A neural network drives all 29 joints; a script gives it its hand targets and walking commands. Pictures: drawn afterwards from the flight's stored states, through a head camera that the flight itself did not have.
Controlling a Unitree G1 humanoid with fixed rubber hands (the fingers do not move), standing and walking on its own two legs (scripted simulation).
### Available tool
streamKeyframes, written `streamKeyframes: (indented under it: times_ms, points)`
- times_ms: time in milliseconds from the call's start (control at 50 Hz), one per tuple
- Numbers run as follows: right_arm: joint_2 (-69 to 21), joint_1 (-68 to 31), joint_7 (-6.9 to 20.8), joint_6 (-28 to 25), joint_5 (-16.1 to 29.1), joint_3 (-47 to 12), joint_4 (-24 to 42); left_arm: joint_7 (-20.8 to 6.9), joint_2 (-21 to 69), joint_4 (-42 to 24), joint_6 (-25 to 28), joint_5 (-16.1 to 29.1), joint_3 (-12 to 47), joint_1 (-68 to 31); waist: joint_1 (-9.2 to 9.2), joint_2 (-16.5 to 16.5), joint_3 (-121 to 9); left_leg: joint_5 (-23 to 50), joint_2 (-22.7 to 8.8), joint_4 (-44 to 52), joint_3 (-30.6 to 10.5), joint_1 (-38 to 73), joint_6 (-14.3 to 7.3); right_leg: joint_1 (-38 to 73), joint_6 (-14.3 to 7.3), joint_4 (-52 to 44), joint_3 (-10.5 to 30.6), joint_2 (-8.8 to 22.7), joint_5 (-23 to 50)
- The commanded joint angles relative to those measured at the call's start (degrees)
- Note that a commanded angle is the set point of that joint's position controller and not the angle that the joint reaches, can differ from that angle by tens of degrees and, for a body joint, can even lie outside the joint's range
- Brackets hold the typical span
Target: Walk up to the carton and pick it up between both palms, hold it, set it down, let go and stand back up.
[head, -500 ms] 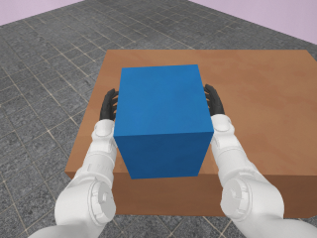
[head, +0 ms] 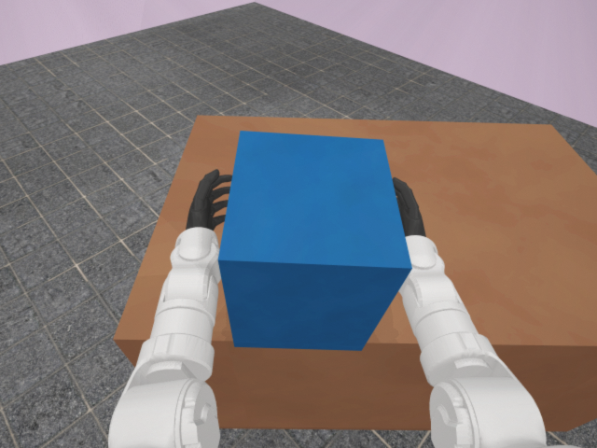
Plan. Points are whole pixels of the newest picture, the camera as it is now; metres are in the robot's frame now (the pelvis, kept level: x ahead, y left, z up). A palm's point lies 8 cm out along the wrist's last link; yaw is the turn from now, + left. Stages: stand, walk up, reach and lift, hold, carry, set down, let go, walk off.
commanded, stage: reach and lift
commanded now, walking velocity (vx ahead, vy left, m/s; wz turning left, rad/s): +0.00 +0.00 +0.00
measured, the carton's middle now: (305, 248) +0.38 -0.01 +0.06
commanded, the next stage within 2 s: hold in 1.60 s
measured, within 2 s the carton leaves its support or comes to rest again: neither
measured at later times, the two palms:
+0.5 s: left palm (190, 229) +0.37 +0.14 +0.12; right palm (406, 247) +0.34 -0.15 +0.10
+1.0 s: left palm (184, 222) +0.36 +0.14 +0.14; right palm (409, 239) +0.34 -0.15 +0.12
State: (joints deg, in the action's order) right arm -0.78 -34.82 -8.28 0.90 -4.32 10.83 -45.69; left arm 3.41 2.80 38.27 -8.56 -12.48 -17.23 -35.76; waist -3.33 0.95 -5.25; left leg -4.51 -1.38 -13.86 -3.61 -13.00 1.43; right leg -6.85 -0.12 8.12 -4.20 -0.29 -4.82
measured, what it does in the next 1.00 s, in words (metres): stands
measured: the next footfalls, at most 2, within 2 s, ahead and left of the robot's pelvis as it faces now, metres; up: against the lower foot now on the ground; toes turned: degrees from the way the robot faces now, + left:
none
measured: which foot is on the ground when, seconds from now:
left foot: down 0.00-1.00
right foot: down 0.00-1.00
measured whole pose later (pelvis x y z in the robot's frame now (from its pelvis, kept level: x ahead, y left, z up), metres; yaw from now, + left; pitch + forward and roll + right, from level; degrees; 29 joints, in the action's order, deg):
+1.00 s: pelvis +0.00 +0.00 +0.00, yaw +1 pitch -4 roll -1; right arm -0.2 -23.9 -11.6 12.2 5.4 1.0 -20.2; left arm -0.3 3.3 3.5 -30.1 -14.8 -10.7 -25.5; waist -5.1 2.8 3.1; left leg -6.2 -0.7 -14.6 -4.1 -4.5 1.0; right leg 2.7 0.4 7.5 -5.1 0.3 -6.1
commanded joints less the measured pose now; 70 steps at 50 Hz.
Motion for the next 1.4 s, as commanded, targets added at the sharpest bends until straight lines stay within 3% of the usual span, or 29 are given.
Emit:
streamKeyframes:
  times_ms: [0,100,200,400,520,880,1220,1380]
  points:
    - [-28.53,-34.52,5.4,-2.09,1.71,-18.9,15.8,-10.21,30.92,-11.18,0.04,1.68,21.25,-32.32,-0.47,-1.29,-20.48,9.93,3.09,-0.88,1.98,11.4,-0.41,11.49,1.8,2.39,-1.24,-2.18,15.3]
    - [-26.78,-32.53,4.67,-1.05,2.42,-19.7,21.29,-11.23,30.03,-17.41,-3.39,1.76,23.59,-30.01,-1.5,-2.42,-19.28,8.21,3.34,-0.76,2.2,12.72,0.0,10.85,1.68,1.63,-2.09,-2.12,12.45]
    - [-26.07,-30.69,4.11,-0.96,3.8,-22.56,27.71,-11.39,29.99,-24.22,-5.53,2.67,27.48,-27.32,-2.12,-3.11,-21.71,10.68,3.37,-1.59,2.01,14.49,0.4,11.71,1.7,1.97,-2.54,-2.3,14.38]
    - [-24.76,-26.6,2.69,1.1,7.96,-28.9,37.37,-11.18,28.7,-33.21,-10.36,3.98,32.28,-20.1,-1.64,-1.8,-19.12,12.57,3.05,-1.86,1.72,15.27,0.43,14.11,2.24,2.27,-2.54,-2.37,16.65]
    - [-23.47,-26.11,2.3,2.65,9.12,-28.89,39.12,-11.18,27.36,-35.86,-13.42,3.79,32.38,-18.57,-1.5,-1.7,-16.46,10.56,2.93,-1.29,2.13,15.81,0.46,13.76,2.42,1.94,-2.63,-2.3,14.61]
    - [-22.43,-26.12,0.65,5.53,11.28,-29.5,43.69,-12.0,25.48,-41.17,-18.01,3.7,32.26,-17.83,-2.08,-1.22,-16.28,12.38,3.48,-1.43,2.52,17.06,-0.14,16.9,3.09,2.7,-2.57,-2.14,19.57]
    - [-20.62,-29.01,0.41,9.01,12.69,-27.96,44.66,-11.83,24.56,-43.79,-22.65,3.7,31.77,-20.02,-2.08,-1.88,-14.03,8.84,3.32,-0.66,3.18,19.21,0.39,14.06,2.42,1.12,-3.38,-2.42,12.03]
    - [-20.57,-30.28,0.1,10.58,13.33,-27.91,45.35,-11.81,24.35,-44.83,-24.31,3.71,31.51,-20.97,-2.04,-1.83,-14.61,9.0,3.48,-0.85,3.32,19.44,0.21,14.26,2.41,1.17,-3.35,-2.35,11.86]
